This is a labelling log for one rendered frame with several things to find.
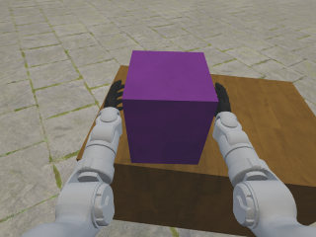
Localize robot left forearm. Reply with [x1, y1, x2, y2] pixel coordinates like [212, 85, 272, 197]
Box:
[55, 107, 122, 219]

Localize robot left upper arm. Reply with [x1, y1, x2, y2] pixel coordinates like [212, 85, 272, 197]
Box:
[21, 181, 115, 237]

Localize pedestal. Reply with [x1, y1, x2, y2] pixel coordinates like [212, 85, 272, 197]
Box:
[76, 65, 316, 237]

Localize carton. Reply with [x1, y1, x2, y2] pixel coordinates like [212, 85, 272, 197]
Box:
[121, 50, 219, 165]

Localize left robot hand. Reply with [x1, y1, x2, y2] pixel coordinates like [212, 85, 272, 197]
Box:
[103, 79, 125, 111]

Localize right robot hand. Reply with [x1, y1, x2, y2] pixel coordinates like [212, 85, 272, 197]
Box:
[214, 82, 232, 117]

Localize robot right forearm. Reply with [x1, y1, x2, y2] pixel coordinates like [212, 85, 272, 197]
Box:
[212, 112, 297, 218]

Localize robot right upper arm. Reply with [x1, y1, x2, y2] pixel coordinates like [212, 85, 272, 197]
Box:
[233, 180, 316, 237]

